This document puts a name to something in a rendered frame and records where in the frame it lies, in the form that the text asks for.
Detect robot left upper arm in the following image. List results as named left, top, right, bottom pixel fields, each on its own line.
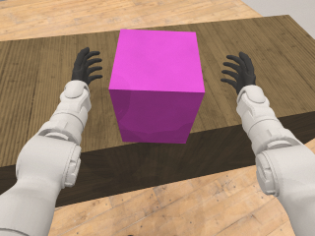
left=0, top=135, right=82, bottom=236

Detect robot right hand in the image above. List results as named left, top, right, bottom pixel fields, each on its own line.
left=220, top=51, right=256, bottom=95

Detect robot right upper arm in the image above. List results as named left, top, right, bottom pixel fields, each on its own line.
left=255, top=145, right=315, bottom=236

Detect robot left forearm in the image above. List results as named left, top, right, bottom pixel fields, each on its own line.
left=16, top=80, right=92, bottom=180

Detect robot right forearm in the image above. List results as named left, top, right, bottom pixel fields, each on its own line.
left=236, top=85, right=315, bottom=158

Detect robot left hand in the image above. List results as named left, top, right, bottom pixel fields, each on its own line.
left=71, top=47, right=103, bottom=86

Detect carton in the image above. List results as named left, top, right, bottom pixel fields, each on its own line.
left=108, top=29, right=205, bottom=144

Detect pedestal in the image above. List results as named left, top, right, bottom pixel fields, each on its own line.
left=0, top=15, right=315, bottom=208

